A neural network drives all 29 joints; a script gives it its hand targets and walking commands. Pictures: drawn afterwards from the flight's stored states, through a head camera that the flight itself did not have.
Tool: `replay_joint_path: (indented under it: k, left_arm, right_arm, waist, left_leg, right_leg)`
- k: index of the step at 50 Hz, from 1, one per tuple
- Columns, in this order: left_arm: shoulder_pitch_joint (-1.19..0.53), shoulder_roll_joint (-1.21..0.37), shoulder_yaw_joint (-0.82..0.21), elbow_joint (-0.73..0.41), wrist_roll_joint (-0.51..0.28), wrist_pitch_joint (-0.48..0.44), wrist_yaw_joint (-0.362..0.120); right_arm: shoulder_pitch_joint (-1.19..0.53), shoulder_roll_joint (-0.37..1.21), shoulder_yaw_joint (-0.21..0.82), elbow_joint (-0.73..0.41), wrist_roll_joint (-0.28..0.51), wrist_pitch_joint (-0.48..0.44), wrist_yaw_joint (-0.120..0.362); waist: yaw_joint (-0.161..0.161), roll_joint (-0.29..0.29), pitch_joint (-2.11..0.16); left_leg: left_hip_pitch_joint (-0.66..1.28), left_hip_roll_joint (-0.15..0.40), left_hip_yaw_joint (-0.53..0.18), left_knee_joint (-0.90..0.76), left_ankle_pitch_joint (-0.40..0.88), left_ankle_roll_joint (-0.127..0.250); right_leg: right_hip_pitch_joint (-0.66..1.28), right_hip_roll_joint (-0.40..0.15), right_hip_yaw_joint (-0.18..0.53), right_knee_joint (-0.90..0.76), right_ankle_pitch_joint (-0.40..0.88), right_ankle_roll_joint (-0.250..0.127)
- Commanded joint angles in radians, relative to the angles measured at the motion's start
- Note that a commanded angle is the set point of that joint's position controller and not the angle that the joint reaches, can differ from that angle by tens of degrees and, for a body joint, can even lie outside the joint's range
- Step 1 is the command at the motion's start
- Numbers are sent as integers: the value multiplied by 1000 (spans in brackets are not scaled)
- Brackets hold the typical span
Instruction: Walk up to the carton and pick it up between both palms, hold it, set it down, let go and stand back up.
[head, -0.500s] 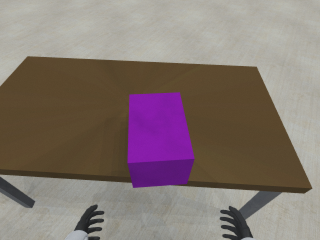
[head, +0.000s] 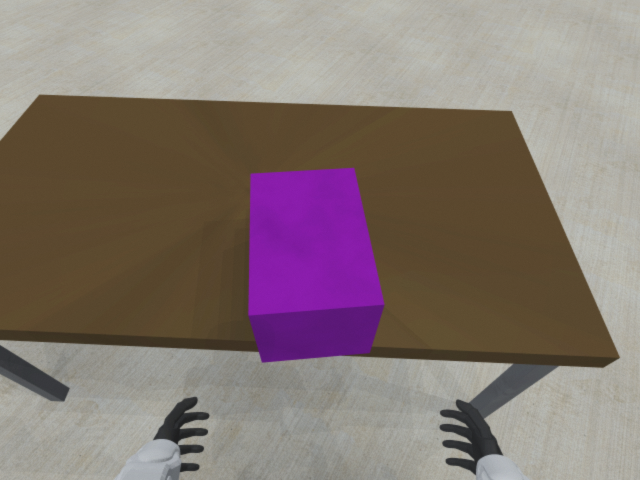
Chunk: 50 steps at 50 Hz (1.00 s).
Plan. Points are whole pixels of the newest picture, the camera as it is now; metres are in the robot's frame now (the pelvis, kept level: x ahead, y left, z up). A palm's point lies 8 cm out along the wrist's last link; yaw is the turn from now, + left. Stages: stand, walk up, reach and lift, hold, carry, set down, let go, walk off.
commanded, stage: let go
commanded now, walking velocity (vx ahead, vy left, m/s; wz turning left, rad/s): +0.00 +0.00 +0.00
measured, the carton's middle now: (309, 262) +0.47 +0.03 -0.09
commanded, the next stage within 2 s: stand in 0.70 s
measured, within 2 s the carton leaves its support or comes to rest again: neither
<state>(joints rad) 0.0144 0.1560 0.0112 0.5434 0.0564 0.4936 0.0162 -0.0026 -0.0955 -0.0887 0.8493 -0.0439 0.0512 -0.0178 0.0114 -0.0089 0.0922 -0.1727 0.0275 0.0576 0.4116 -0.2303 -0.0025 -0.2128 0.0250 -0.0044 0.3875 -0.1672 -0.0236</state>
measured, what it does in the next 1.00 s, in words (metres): stands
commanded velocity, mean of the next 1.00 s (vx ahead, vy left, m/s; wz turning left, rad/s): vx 0.00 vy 0.00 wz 0.00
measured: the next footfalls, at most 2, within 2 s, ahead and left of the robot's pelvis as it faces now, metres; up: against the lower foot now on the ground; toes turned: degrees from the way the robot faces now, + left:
none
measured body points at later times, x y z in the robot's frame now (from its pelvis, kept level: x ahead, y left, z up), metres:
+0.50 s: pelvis +0.01 +0.00 +0.00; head +0.01 +0.01 +0.45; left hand +0.17 +0.24 -0.08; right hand +0.18 -0.22 -0.09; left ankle -0.01 +0.12 -0.74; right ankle +0.03 -0.11 -0.74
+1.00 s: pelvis +0.03 +0.02 +0.00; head +0.03 +0.02 +0.45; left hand +0.14 +0.26 -0.11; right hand +0.11 -0.23 -0.13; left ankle -0.01 +0.12 -0.74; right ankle +0.03 -0.11 -0.74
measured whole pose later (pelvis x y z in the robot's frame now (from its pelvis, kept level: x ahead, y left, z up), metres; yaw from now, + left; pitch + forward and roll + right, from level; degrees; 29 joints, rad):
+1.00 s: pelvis +0.03 +0.02 +0.00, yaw +1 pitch +1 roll -1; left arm 0.32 0.21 0.01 0.63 0.03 -0.04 0.01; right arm 0.28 -0.21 -0.06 0.87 -0.02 -0.01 0.03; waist 0.01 0.00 -0.03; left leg -0.19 0.01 0.05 0.47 -0.30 0.02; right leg -0.21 0.01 -0.01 0.43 -0.23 0.00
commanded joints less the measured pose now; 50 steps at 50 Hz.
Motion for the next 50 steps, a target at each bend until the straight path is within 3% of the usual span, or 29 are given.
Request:
replay_joint_path:
  k: [1, 6, 10, 17, 23, 34, 35, 36, 37, 38, 43, 50]
  left_arm:
    - [-9, 106, 6, -206, -15, 1, 4]
    - [91, 136, -6, -314, -27, -25, -10]
    - [155, 150, 4, -311, -20, -142, -24]
    - [165, 167, -8, -262, -57, -288, -17]
    - [153, 178, -27, -261, -80, -299, -1]
    - [166, 172, -27, -249, -72, -288, 3]
    - [183, 66, -97, -219, -100, -288, 9]
    - [303, 168, 14, -111, 14, -438, 2]
    - [271, 240, 25, -106, 17, -493, -1]
    - [215, 200, 23, -110, 19, -522, -8]
    - [254, 143, 17, -42, -17, -547, -14]
    - [304, 141, 26, 51, -31, -555, 5]
  right_arm:
    - [-17, -150, -22, -169, 22, 7, 12]
    - [64, -165, -2, -238, 61, -4, 53]
    - [101, -151, 3, -208, 60, -126, 80]
    - [83, -151, -17, -141, 25, -283, 78]
    - [67, -165, -51, -113, -5, -313, 69]
    - [72, -149, -40, -91, 2, -317, 70]
    - [96, -234, -49, -155, 1, -355, 62]
    - [189, -131, -1, -40, 33, -170, 52]
    - [216, -131, 1, -83, 30, -91, 41]
    - [218, -157, 0, -93, 33, -63, 39]
    - [218, -201, 3, -77, 21, -73, 49]
    - [282, -214, 14, -25, 29, -76, 35]
  waist:
    - [10, -17, -239]
    - [12, -1, -197]
    - [10, 20, -175]
    - [7, 11, -133]
    - [2, 4, -127]
    - [10, 13, -127]
    - [16, 31, -116]
    - [37, 127, -131]
    - [-2, 11, -69]
    - [-15, -21, -71]
    - [5, 5, -141]
    - [-1, 9, -152]
  left_leg:
    - [16, 4, -1, -86, 218, 0]
    - [41, -12, 7, -95, 262, -1]
    - [48, -21, 5, -67, 263, -5]
    - [-25, -7, 10, -50, 125, -8]
    - [-75, 4, 11, -64, 40, -2]
    - [-75, 0, 10, -67, 72, -2]
    - [-112, -20, 17, -56, 101, -42]
    - [-100, 70, -71, -39, -39, 9]
    - [-77, 65, -78, -20, -74, 8]
    - [-86, 71, -87, -22, -57, 11]
    - [-84, 61, -100, -23, -31, 23]
    - [-34, 62, -109, -22, 115, 35]
  right_leg:
    - [219, -6, 47, -55, 179, -23]
    - [214, -7, 62, -71, 235, -15]
    - [161, -17, 69, -67, 203, -14]
    - [84, -14, 53, -40, 55, -14]
    - [83, 0, 36, -15, 1, -12]
    - [109, -3, 37, -19, 14, -11]
    - [152, 3, 29, 23, 1, -3]
    - [52, -111, 108, -67, 1, 29]
    - [-11, -107, 114, -73, -51, 35]
    - [-5, -99, 122, -61, -9, 31]
    - [46, -100, 102, -21, 96, 13]
    - [63, -106, 78, 13, 195, 7]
